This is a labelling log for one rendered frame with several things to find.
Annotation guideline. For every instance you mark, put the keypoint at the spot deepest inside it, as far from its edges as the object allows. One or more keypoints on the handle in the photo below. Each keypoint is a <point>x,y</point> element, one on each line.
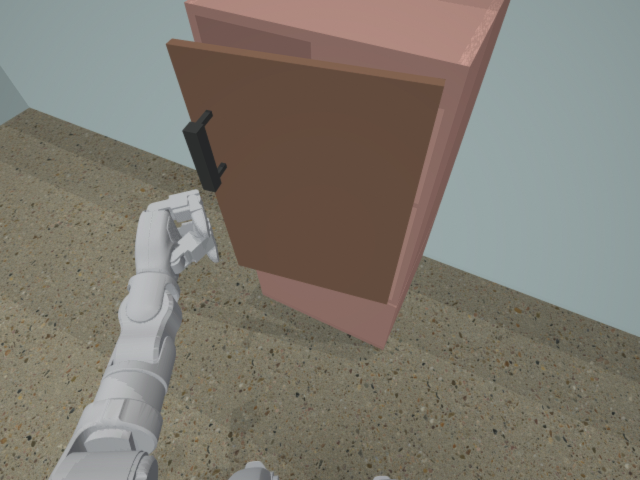
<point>201,153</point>

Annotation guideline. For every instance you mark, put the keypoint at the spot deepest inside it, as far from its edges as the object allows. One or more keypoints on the robot left hand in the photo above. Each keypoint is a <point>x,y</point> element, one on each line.
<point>157,235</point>

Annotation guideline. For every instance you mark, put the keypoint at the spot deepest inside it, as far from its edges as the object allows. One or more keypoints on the left robot upper arm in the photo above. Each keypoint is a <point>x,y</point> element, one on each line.
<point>108,465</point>

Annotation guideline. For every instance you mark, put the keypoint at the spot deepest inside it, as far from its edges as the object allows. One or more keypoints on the cupboard door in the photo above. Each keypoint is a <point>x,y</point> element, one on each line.
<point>323,160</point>

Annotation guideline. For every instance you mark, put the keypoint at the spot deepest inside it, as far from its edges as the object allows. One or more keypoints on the robot left forearm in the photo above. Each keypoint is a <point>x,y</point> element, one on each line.
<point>125,414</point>

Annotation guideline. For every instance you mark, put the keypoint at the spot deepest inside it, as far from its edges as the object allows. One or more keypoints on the robot left shin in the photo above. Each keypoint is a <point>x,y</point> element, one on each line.
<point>255,464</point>

